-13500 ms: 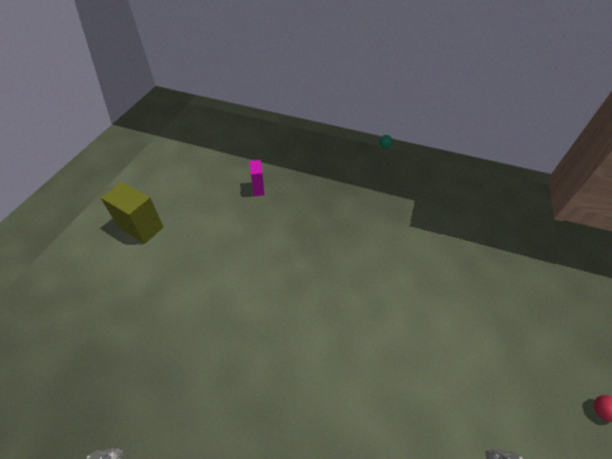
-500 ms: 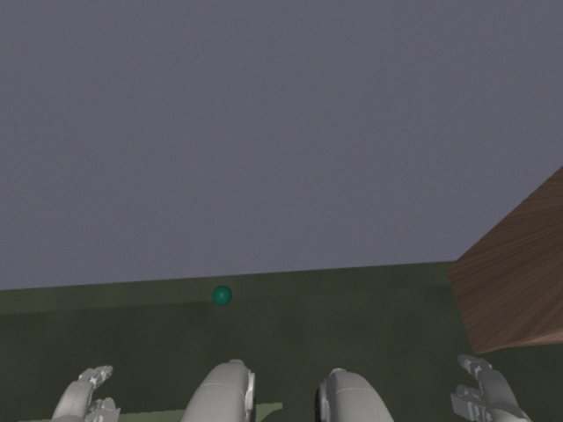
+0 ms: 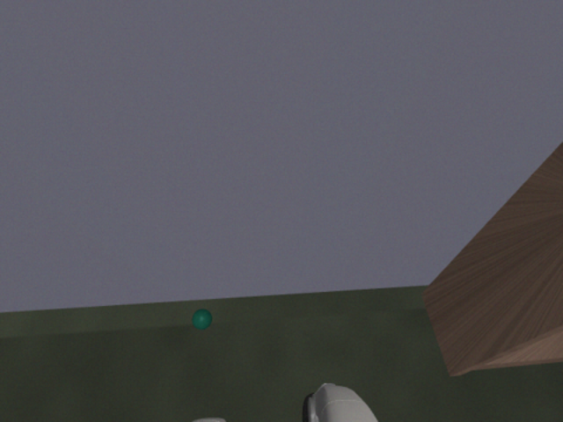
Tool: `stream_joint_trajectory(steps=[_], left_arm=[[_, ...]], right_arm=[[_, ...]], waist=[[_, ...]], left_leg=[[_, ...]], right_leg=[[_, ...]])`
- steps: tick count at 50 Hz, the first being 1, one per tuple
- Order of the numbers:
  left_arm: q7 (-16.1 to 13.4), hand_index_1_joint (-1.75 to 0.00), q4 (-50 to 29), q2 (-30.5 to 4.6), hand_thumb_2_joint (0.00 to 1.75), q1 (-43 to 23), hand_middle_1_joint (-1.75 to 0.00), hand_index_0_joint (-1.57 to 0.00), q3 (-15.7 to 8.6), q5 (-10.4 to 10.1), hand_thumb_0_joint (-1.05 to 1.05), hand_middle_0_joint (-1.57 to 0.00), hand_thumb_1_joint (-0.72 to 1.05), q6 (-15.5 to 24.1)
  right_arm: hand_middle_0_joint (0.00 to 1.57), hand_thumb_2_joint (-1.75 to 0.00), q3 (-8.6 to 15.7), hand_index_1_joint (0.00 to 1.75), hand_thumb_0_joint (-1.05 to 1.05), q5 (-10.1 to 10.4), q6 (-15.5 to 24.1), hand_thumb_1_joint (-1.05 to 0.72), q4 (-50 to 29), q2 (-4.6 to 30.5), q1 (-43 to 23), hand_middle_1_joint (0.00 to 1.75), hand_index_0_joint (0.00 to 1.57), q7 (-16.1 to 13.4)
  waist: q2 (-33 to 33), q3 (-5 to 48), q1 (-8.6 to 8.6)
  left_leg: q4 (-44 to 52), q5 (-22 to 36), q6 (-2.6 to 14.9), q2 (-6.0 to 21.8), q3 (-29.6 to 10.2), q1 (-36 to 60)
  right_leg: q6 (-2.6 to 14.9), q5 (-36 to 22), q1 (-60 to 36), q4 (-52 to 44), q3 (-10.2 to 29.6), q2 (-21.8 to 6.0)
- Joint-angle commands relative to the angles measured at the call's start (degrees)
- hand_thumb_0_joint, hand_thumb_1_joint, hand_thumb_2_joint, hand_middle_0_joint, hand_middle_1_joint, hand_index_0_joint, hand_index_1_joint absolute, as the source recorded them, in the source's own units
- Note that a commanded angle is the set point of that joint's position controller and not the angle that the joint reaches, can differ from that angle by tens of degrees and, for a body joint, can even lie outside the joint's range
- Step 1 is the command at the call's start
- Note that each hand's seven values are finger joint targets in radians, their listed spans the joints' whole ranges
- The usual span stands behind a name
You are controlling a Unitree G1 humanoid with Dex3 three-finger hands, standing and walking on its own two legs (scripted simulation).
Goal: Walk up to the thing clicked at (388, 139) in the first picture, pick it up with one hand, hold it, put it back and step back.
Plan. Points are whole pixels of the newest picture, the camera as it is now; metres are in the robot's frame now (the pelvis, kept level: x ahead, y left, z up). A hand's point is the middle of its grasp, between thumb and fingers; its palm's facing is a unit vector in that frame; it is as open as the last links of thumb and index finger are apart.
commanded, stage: walk up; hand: left
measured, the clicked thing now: (202, 319) +0.47 +0.25 -0.72
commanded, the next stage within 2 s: stand in 0.76 s
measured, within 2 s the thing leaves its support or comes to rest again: neither
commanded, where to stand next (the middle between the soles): +0.12 +0.02 m, yaw -1 degrees
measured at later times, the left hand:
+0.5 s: hand out of the picture +0.05 +0.33 -0.15, palm faces +0.06 -0.91 -0.41, open 7.4 cm
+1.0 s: hand (135, 410) +0.14 +0.22 -0.13, palm faces -0.11 -0.91 -0.39, open 7.4 cm
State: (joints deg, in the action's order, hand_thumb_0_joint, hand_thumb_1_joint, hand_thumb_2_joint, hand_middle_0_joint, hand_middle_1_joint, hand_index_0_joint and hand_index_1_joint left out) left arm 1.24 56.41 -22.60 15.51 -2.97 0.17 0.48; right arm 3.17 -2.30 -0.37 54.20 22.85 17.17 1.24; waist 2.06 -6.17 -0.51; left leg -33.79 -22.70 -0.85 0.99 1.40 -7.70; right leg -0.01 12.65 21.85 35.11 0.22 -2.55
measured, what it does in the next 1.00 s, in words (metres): steps on the spot: left foot, then right foot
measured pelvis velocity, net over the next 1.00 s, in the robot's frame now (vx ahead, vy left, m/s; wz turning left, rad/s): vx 0.02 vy -0.03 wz -0.05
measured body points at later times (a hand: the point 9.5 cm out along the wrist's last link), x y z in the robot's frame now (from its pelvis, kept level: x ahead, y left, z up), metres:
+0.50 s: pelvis -0.03 +0.04 -0.01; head -0.02 +0.05 +0.44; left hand +0.05 +0.37 -0.12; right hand +0.02 -0.27 -0.13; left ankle -0.03 +0.18 -0.72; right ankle +0.03 -0.11 -0.68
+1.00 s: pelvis +0.02 -0.03 +0.01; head +0.07 -0.06 +0.45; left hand +0.14 +0.26 -0.10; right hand +0.10 -0.34 -0.13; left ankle +0.07 +0.12 -0.71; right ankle +0.01 -0.13 -0.72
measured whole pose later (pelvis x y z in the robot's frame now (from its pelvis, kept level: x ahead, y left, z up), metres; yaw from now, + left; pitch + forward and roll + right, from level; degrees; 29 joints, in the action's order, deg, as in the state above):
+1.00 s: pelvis +0.02 -0.03 +0.01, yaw -3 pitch -2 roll +1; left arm -0.1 51.7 -19.9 9.6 0.2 0.1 2.4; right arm 3.1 0.6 -0.3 51.3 21.9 9.2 -0.2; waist -2.8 -8.0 -0.7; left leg -39.6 -22.8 0.3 1.1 -2.2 -18.9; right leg 2.2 18.5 12.1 33.0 -1.1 1.0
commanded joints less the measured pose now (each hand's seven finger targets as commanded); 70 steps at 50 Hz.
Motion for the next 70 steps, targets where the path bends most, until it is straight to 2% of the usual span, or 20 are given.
stream_joint_trajectory(steps=[1,2,4,7,14,17,18,20,24,28,32,36,37,38,40,48,53,55,61,70], left_arm=[[-5.24,-0.30,-1.06,-18.48,0.90,9.10,-0.30,-0.20,-5.22,0.02,0.00,-0.20,0.90,3.33],[-5.95,-0.30,-2.72,-21.61,0.90,8.66,-0.30,-0.20,-5.48,0.58,0.00,-0.20,0.90,3.54],[-6.88,-0.30,-5.14,-21.56,0.90,2.78,-0.30,-0.20,-5.50,0.74,0.00,-0.20,0.90,3.16],[-6.96,-0.30,-6.02,-17.80,0.90,-0.24,-0.30,-0.20,-4.97,0.74,0.00,-0.20,0.90,2.80],[-3.61,-0.30,-9.49,-14.03,0.90,-7.85,-0.30,-0.20,-4.38,3.64,0.00,-0.20,0.90,0.72],[-2.58,-0.30,-9.35,-12.51,0.90,-7.35,-0.30,-0.20,-3.89,1.98,0.00,-0.20,0.90,-2.18],[-2.58,-0.30,-9.12,-10.41,0.90,-5.93,-0.30,-0.20,-3.11,1.18,0.00,-0.20,0.90,-2.60],[-3.12,-0.30,-9.11,-11.73,0.90,-9.06,-0.30,-0.20,-3.42,0.55,0.00,-0.20,0.90,-2.18],[-1.59,-0.30,-5.55,-13.18,0.90,-2.14,-0.30,-0.20,-4.28,0.17,0.00,-0.20,0.90,-2.22],[1.17,-0.30,-9.51,-14.20,0.90,-7.34,-0.30,-0.20,-4.68,1.94,0.00,-0.20,0.90,-0.78],[1.76,-0.30,-10.44,-13.57,0.90,-9.96,-0.30,-0.20,-4.19,2.03,0.00,-0.20,0.90,1.27],[1.15,-0.30,-5.78,-10.98,0.90,5.81,-0.30,-0.20,-4.26,1.03,0.00,-0.20,0.90,3.28],[0.30,-0.30,-3.01,-15.37,0.90,14.65,-0.30,-0.20,-5.92,1.10,0.00,-0.20,0.90,3.80],[-0.79,-0.30,-4.98,-18.44,0.90,7.62,-0.30,-0.20,-4.15,0.46,0.00,-0.20,0.90,4.57],[-1.64,-0.30,-6.32,-17.59,0.90,-0.91,-0.30,-0.20,-3.42,0.50,0.00,-0.20,0.90,4.04],[-2.85,-0.30,-7.83,-11.92,0.90,-5.37,-0.30,-0.20,-0.90,-0.12,0.00,-0.20,0.90,2.98],[-2.70,-0.30,-6.98,-8.90,0.90,-7.75,-0.30,-0.20,-0.28,-1.07,0.00,-0.20,0.90,1.74],[-2.33,-0.30,-5.41,-8.62,0.90,-8.18,-0.30,-0.20,0.15,-1.01,0.00,-0.20,0.90,1.30],[-1.99,-0.30,-1.11,-10.01,0.90,-11.04,-0.30,-0.20,-0.03,-0.52,0.00,-0.20,0.90,2.67],[-1.80,-0.30,3.13,-9.16,0.90,-12.67,-0.30,-0.20,0.10,-0.22,0.00,-0.20,0.90,2.13]], right_arm=[[0.20,-0.90,2.31,0.30,0.00,0.41,-2.01,-0.90,-8.97,8.07,-3.31,0.30,0.20,0.22],[0.20,-0.90,2.13,0.30,0.00,0.13,-3.16,-0.90,-9.42,6.69,-0.55,0.30,0.20,0.02],[0.20,-0.90,4.58,0.30,0.00,-0.35,-5.03,-0.90,-8.26,12.35,-0.37,0.30,0.20,-0.46],[0.20,-0.90,5.30,0.30,0.00,-0.01,-5.61,-0.90,-7.15,12.01,1.73,0.30,0.20,0.70],[0.20,-0.90,3.77,0.30,0.00,2.40,-2.67,-0.90,-3.07,10.78,1.99,0.30,0.20,0.34],[0.20,-0.90,3.58,0.30,0.00,1.45,-0.48,-0.90,0.17,11.03,4.09,0.30,0.20,-1.41],[0.20,-0.90,3.91,0.30,0.00,0.49,-0.12,-0.90,0.06,13.00,3.19,0.30,0.20,-1.75],[0.20,-0.90,4.95,0.30,0.00,0.69,0.19,-0.90,-3.87,22.66,-5.46,0.30,0.20,-2.08],[0.20,-0.90,3.41,0.30,0.00,0.11,3.16,-0.90,-4.99,16.57,-11.18,0.30,0.20,-3.14],[0.20,-0.90,6.32,0.30,0.00,0.18,5.03,-0.90,-1.81,20.21,3.60,0.30,0.20,-2.39],[0.20,-0.90,5.75,0.30,0.00,-0.24,4.81,-0.90,-4.45,18.29,4.06,0.30,0.20,-1.76],[0.20,-0.90,3.98,0.30,0.00,0.68,3.90,-0.90,-8.06,15.11,-2.95,0.30,0.20,-0.63],[0.20,-0.90,2.66,0.30,0.00,1.21,3.52,-0.90,-9.68,10.46,-3.59,0.30,0.20,-0.53],[0.20,-0.90,0.46,0.30,0.00,3.31,3.47,-0.90,-10.82,0.22,-6.41,0.30,0.20,-1.73],[0.20,-0.90,2.60,0.30,0.00,3.74,1.83,-0.90,-11.56,9.41,-9.92,0.30,0.20,-3.12],[0.20,-0.90,2.11,0.30,0.00,2.72,1.24,-0.90,-5.09,8.11,-4.09,0.30,0.20,-2.03],[0.20,-0.90,2.09,0.30,0.00,1.33,2.39,-0.90,-3.08,11.84,-7.77,0.30,0.20,-1.99],[0.20,-0.90,1.61,0.30,0.00,1.67,2.40,-0.90,-3.11,12.76,-13.88,0.30,0.20,-1.64],[0.20,-0.90,-0.21,0.30,0.00,2.25,2.93,-0.90,1.80,8.71,-12.91,0.30,0.20,-1.43],[0.20,-0.90,-0.92,0.30,0.00,2.25,2.36,-0.90,4.16,7.84,-17.24,0.30,0.20,-1.58]], waist=[[1.21,9.68,3.66],[3.98,11.06,2.30],[0.03,7.80,0.93],[0.81,7.94,-1.05],[19.67,6.92,1.30],[10.74,4.69,0.42],[2.33,2.95,0.44],[-12.74,-2.65,-0.82],[-6.25,-1.38,3.95],[-14.74,5.35,-3.63],[-15.88,0.42,-4.36],[-13.97,5.37,4.91],[-2.36,9.53,8.91],[15.02,8.22,5.41],[2.33,3.94,2.62],[9.62,8.60,0.44],[0.38,9.33,0.30],[-3.39,7.27,1.93],[-3.12,9.77,0.27],[-2.27,8.06,0.44]], left_leg=[[-20.23,3.33,3.78,-1.54,-0.51,-18.08],[-27.90,-11.93,2.18,-3.61,-6.88,-21.13],[-36.91,-12.20,1.88,0.89,-11.16,-19.91],[-38.61,-4.19,1.77,-0.03,-12.49,-19.10],[-11.79,-10.13,-0.64,-1.89,0.79,-11.32],[4.05,4.47,0.05,-2.95,2.66,-3.28],[6.32,1.12,1.11,-0.92,-3.51,-2.69],[22.38,-21.01,14.30,22.81,-37.85,-22.91],[11.03,5.88,10.72,13.36,-17.40,-13.32],[15.24,-16.15,13.28,15.94,-25.64,12.38],[12.70,-1.48,15.67,17.65,-19.68,7.79],[-5.27,24.75,9.44,8.43,-3.44,-4.88],[-21.02,16.85,6.17,4.53,-0.62,-15.86],[-26.07,-10.21,1.15,-3.14,-1.40,-25.28],[-23.80,-12.46,3.53,0.21,-7.75,-17.33],[-3.60,2.07,1.01,0.15,-3.34,-9.86],[8.53,29.59,3.77,6.81,-10.52,6.19],[8.71,17.92,5.19,7.87,-11.66,-1.76],[9.89,32.46,2.96,5.85,-7.68,3.14],[13.90,26.66,2.42,6.38,-7.32,4.23]], right_leg=[[2.08,-18.65,-23.97,-11.78,10.92,-7.49],[7.29,-17.71,-19.97,-16.79,30.50,-21.62],[15.11,-3.11,-9.97,-17.01,33.59,-23.96],[7.47,9.68,-5.37,-15.74,17.45,-14.48],[9.08,26.55,1.17,-13.56,7.50,-7.31],[7.75,20.90,5.97,-1.90,7.06,-5.59],[5.54,21.56,11.33,5.08,6.41,-2.77],[1.55,20.30,10.52,23.05,6.65,3.51],[1.50,9.96,9.43,28.28,9.60,4.72],[-0.06,14.89,20.52,20.70,5.26,2.03],[0.74,20.57,15.93,9.23,2.88,-0.07],[2.30,3.00,-13.51,-11.09,-6.46,4.90],[2.45,0.62,-28.00,-12.14,1.83,0.82],[5.93,-26.51,-24.23,-16.69,29.26,-19.50],[15.22,-30.55,-9.48,-11.77,24.95,-18.11],[6.46,-39.61,-17.87,-7.01,7.39,-8.49],[2.50,-10.62,-5.45,-7.23,5.62,-3.36],[2.14,1.34,-10.31,-13.95,5.91,-2.00],[1.54,-20.60,-17.00,-14.15,5.83,-4.52],[1.02,-14.02,-16.22,-19.20,5.28,-4.27]])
